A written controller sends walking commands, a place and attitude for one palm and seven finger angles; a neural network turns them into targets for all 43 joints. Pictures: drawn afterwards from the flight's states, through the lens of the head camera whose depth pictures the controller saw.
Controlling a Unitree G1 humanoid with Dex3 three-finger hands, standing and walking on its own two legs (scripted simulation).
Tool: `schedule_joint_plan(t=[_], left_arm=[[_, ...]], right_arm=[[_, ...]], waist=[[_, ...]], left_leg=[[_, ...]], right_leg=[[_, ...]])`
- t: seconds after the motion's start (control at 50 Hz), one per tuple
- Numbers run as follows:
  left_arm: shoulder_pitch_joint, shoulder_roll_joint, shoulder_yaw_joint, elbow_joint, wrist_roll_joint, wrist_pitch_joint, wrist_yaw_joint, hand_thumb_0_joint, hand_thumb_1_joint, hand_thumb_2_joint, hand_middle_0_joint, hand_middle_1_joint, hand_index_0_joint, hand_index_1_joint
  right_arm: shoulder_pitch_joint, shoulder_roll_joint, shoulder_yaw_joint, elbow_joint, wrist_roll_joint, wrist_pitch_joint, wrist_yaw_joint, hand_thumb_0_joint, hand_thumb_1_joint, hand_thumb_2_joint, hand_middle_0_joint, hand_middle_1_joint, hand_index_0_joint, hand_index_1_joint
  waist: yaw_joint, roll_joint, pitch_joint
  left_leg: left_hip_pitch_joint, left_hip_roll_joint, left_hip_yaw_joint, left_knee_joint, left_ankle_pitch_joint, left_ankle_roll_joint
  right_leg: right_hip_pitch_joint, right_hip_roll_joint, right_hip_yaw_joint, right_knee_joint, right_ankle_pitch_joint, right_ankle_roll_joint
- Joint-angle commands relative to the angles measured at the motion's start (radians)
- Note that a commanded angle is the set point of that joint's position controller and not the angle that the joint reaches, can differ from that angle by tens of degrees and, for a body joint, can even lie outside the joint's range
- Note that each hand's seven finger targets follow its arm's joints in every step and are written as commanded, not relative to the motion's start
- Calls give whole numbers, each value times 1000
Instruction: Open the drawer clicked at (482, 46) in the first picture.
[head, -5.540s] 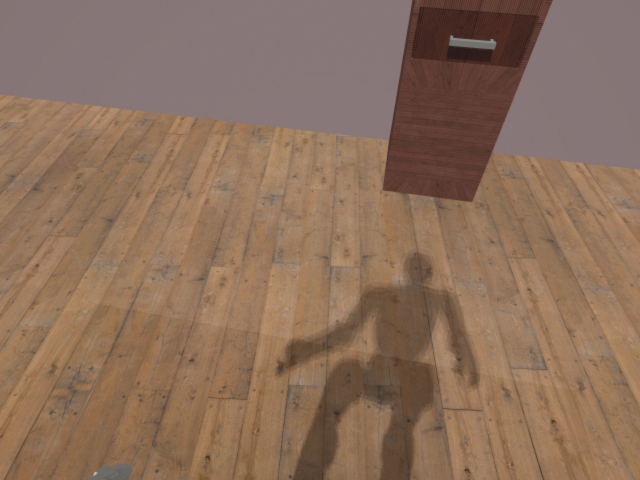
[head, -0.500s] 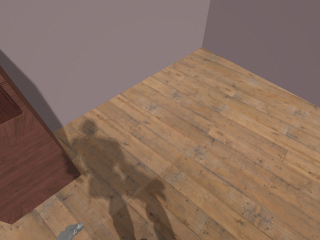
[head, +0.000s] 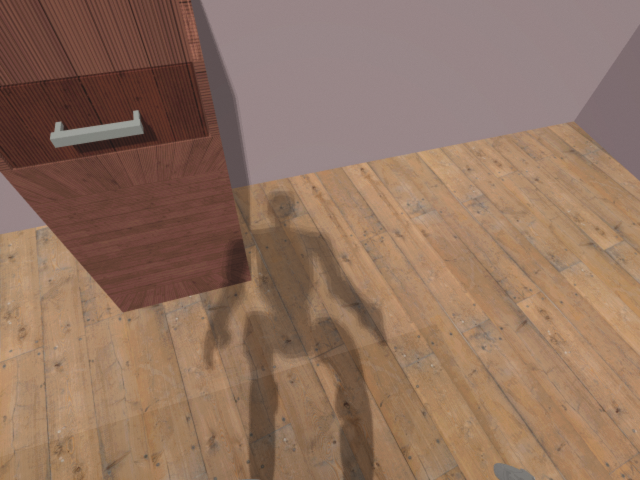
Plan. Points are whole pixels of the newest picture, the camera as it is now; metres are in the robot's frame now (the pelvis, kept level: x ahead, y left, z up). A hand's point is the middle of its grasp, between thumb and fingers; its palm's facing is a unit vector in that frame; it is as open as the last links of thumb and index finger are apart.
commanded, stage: turn to face it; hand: left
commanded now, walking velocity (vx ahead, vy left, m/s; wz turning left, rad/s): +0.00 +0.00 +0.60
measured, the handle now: (98, 127) +0.67 +0.48 -0.02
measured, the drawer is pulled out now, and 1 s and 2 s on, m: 0.00 0.00 0.00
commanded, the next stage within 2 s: take the last steps up to it in 0.62 s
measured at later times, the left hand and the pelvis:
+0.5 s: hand out of the picture +0.06 +0.19 -0.12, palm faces +0.25 -0.92 -0.31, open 7.3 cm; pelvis -0.01 -0.03 +0.01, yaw +15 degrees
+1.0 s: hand out of the picture -0.12 +0.20 -0.16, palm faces +0.45 -0.87 -0.19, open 7.3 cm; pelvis -0.03 +0.02 +0.02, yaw +23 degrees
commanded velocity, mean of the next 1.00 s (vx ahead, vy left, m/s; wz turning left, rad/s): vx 0.09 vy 0.01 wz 0.31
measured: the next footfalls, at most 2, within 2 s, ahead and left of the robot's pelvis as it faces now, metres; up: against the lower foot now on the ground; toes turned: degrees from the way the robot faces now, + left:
right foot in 0.40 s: +0.06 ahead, -0.12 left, +0.00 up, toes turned +9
left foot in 0.86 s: -0.05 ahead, +0.10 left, +0.00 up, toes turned +28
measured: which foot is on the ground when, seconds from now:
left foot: down 0.00-0.40, up 0.42-0.84, down 0.86-1.00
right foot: up 0.00-0.38, down 0.40-0.88, up 0.90-1.00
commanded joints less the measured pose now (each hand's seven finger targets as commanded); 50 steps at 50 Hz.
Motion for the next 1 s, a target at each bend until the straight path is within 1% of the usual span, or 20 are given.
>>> schedule_joint_plan(t=[0.0,0.02,0.08,0.14,0.26,0.34,0.36,0.38,0.4,0.42,0.48,0.52,0.72,0.8,0.82,0.84,0.86,0.88,0.92,0.98], left_arm=[[-116,100,23,-148,0,-8,8,0,900,900,-200,-300,-200,-300],[-125,89,27,-127,1,-5,11,0,900,900,-200,-300,-200,-300],[-87,106,35,-92,-5,-7,-1,0,900,900,-200,-300,-200,-300],[-83,103,31,-88,-6,-4,-2,0,900,900,-200,-300,-200,-300],[-117,80,24,-122,-9,-8,6,0,900,900,-200,-300,-200,-300],[-25,91,23,-105,-15,-29,13,0,900,900,-200,-300,-200,-300],[16,121,31,-97,-11,-40,18,0,900,900,-200,-300,-200,-300],[38,223,49,-97,9,-54,27,0,900,900,-200,-300,-200,-300],[32,256,47,-108,4,-48,27,0,900,900,-200,-300,-200,-300],[-3,203,39,-113,0,-49,28,0,900,900,-200,-300,-200,-300],[-117,123,16,-130,-4,-51,24,0,900,900,-200,-300,-200,-300],[-73,113,12,-115,-3,-55,22,0,900,900,-200,-300,-200,-300],[57,162,33,-20,15,-51,23,0,900,900,-200,-300,-200,-300],[36,159,35,20,7,-51,12,0,900,900,-200,-300,-200,-300],[21,133,28,20,-3,-45,7,0,900,900,-200,-300,-200,-300],[9,73,18,-1,-7,-40,-1,0,900,900,-200,-300,-200,-300],[-48,20,0,-44,1,-39,-6,0,900,900,-200,-300,-200,-300],[-102,40,2,-51,8,-42,-8,0,900,900,-200,-300,-200,-300],[-86,43,7,5,16,-38,-16,0,900,900,-200,-300,-200,-300],[-8,23,-2,65,13,-47,-29,0,900,900,-200,-300,-200,-300]], right_arm=[[218,-268,-60,-7,0,-26,-30,0,-900,-900,200,300,200,300],[178,-232,-52,-11,-2,-32,-40,0,-900,-900,200,300,200,300],[40,-180,-30,-54,-3,-34,-44,0,-900,-900,200,300,200,300],[43,-188,-32,-60,-3,-33,-41,0,-900,-900,200,300,200,300],[60,-190,-41,-60,-11,-22,-36,0,-900,-900,200,300,200,300],[27,-178,-42,-69,-3,-18,-34,0,-900,-900,200,300,200,300],[33,-146,-38,-74,4,-19,-31,0,-900,-900,200,300,200,300],[64,-65,-25,-89,12,-20,-26,0,-900,-900,200,300,200,300],[45,-85,-30,-103,4,-15,-30,0,-900,-900,200,300,200,300],[51,-105,-37,-82,-3,-5,-29,0,-900,-900,200,300,200,300],[99,-87,-35,-19,-8,13,-15,0,-900,-900,200,300,200,300],[98,-72,-29,-8,-6,14,-13,0,-900,-900,200,300,200,300],[4,-20,7,0,7,-4,-21,0,-900,-900,200,300,200,300],[111,-21,15,40,1,-32,-23,0,-900,-900,200,300,200,300],[163,-54,9,60,0,-44,-25,0,-900,-900,200,300,200,300],[230,-140,-13,73,-10,-50,-30,0,-900,-900,200,300,200,300],[290,-204,-23,81,-15,-48,-36,0,-900,-900,200,300,200,300],[290,-195,-20,86,-16,-45,-41,0,-900,-900,200,300,200,300],[212,-94,12,85,-10,-60,-55,0,-900,-900,200,300,200,300],[219,-57,25,91,-1,-88,-60,0,-900,-900,200,300,200,300]], waist=[[-105,222,-211],[-98,305,-200],[-38,228,-129],[-37,163,-131],[-51,203,-122],[-3,185,-159],[17,101,-176],[20,-213,-198],[23,-258,-180],[5,-156,-155],[-51,-116,-63],[-34,-137,-68],[36,-158,-114],[-13,-141,-140],[-43,-32,-141],[-80,232,-137],[-110,401,-72],[-116,294,-9],[-67,269,58],[-33,147,39]], left_leg=[[340,402,-374,-173,853,234],[292,327,-356,-178,810,206],[164,215,-263,-200,627,153],[144,199,-291,-228,499,161],[93,190,-396,-224,379,180],[5,144,-407,-110,447,136],[-89,89,-369,-23,317,84],[-276,-63,-194,209,-50,-8],[-298,-80,-167,407,-307,-27],[-277,-48,-212,535,-251,-22],[-282,-11,-167,653,-80,-41],[-283,-9,-142,632,-45,-54],[-119,-1,-40,199,-156,-48],[101,-13,14,-87,-25,-19],[236,13,-28,-202,8,-4],[341,202,-298,-296,-124,67],[329,364,-522,-408,-191,167],[248,394,-520,-434,-237,217],[153,284,-408,-449,-207,162],[189,215,-271,-435,68,143]], right_leg=[[-336,46,202,436,-224,38],[-336,49,228,453,-169,45],[-269,76,245,447,-34,52],[-230,100,247,353,-12,57],[-127,147,245,110,-41,45],[97,181,230,-201,118,29],[231,119,281,-344,209,18],[358,-155,556,-437,318,-68],[242,-298,637,-428,468,-172],[166,-246,557,-424,424,-195],[98,-103,360,-408,380,-141],[135,-80,298,-396,446,-134],[214,-137,287,-362,534,-194],[116,-104,255,-334,177,-135],[-7,-62,210,-255,26,-93],[-209,54,118,-40,-132,-32],[-374,138,94,169,-232,-8],[-401,103,181,277,-190,-31],[-375,87,232,357,-34,-36],[-345,91,224,389,111,-17]])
